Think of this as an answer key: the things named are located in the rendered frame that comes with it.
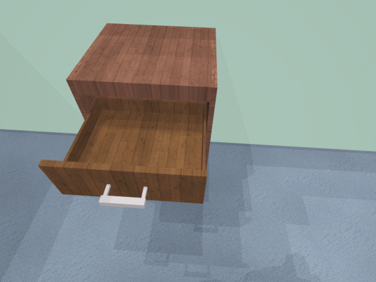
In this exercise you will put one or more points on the cabinet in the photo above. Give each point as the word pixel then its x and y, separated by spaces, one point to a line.
pixel 152 62

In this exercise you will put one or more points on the handle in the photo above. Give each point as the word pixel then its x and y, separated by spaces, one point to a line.
pixel 118 201

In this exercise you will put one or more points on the drawer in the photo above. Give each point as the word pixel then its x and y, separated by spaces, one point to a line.
pixel 136 143

